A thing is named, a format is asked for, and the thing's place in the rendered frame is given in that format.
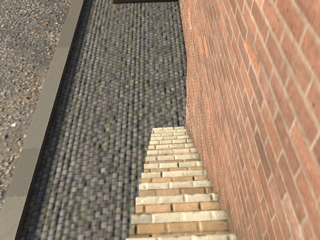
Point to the stairs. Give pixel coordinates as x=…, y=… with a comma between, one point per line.
x=176, y=199

